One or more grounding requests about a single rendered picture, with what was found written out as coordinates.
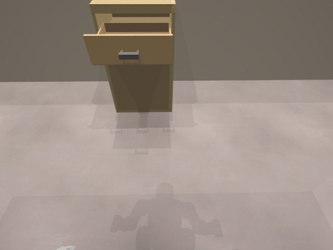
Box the drawer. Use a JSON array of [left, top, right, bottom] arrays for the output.
[[83, 22, 173, 65]]

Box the cabinet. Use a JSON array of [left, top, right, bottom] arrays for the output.
[[89, 0, 175, 113]]

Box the handle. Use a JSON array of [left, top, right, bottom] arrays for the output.
[[119, 50, 139, 60]]

